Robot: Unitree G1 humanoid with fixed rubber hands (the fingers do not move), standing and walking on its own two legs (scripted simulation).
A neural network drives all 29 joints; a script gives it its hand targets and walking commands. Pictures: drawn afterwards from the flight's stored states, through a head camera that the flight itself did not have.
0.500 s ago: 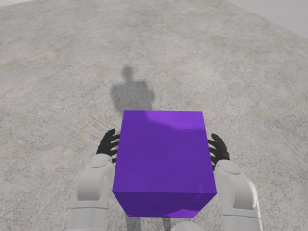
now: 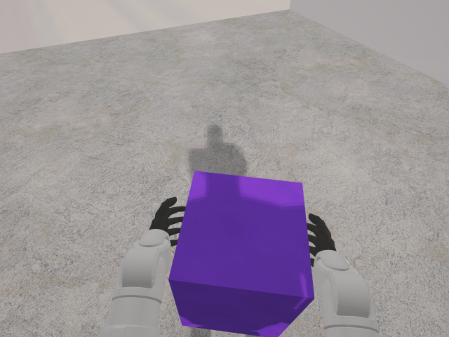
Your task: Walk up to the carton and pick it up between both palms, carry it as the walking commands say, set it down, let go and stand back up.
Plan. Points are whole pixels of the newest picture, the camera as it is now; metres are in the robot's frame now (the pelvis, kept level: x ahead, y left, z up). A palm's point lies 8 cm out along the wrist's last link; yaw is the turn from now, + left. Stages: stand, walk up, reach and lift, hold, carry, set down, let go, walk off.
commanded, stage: carry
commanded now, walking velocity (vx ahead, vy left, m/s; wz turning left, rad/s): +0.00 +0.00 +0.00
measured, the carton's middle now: (237, 259) +0.28 -0.02 -0.03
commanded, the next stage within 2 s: none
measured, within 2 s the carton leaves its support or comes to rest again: neither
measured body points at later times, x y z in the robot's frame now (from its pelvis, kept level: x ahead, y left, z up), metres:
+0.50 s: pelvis +0.34 +0.03 +0.00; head +0.34 +0.02 +0.44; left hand +0.65 +0.14 +0.04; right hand +0.60 -0.15 +0.03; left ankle +0.13 +0.09 -0.64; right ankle +0.36 -0.04 -0.69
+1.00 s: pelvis +0.63 +0.07 +0.01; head +0.65 +0.03 +0.46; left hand +0.95 +0.17 +0.07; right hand +0.90 -0.12 +0.05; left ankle +0.49 +0.13 -0.69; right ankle +0.60 -0.02 -0.69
